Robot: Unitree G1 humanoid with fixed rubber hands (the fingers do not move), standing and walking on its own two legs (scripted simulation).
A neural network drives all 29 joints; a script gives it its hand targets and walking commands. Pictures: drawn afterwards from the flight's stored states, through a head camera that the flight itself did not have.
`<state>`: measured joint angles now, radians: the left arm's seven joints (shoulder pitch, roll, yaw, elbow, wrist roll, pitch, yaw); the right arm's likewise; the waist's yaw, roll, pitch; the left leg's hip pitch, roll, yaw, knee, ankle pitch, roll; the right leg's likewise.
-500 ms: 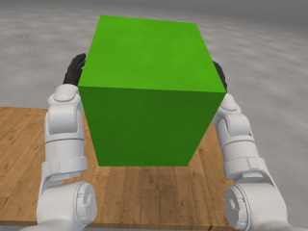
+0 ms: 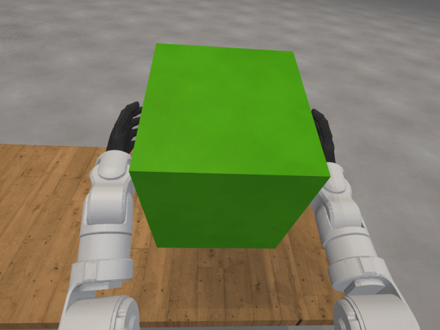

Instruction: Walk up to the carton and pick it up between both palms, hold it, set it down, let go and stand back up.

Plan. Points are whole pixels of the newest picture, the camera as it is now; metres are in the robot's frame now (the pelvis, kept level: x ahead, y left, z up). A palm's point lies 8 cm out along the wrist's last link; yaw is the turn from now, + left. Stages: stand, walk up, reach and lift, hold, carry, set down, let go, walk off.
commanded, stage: set down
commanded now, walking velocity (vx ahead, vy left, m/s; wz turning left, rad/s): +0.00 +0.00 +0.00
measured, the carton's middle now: (221, 155) +0.41 -0.02 +0.14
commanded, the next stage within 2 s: none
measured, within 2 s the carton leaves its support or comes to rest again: neither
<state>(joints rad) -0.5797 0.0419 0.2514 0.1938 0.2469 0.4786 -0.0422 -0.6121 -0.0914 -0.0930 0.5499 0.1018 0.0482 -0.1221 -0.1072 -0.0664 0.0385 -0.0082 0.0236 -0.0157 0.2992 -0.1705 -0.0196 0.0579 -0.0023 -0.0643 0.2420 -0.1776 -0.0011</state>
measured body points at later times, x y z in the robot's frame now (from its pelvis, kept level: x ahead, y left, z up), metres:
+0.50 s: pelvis +0.00 +0.00 +0.00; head -0.02 +0.03 +0.45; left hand +0.41 +0.16 +0.15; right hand +0.39 -0.19 +0.16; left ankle +0.01 +0.13 -0.75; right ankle -0.02 -0.11 -0.75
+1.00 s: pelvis +0.00 +0.00 +0.00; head +0.00 +0.03 +0.45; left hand +0.43 +0.15 +0.14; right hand +0.40 -0.19 +0.13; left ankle +0.00 +0.13 -0.75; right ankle -0.02 -0.11 -0.75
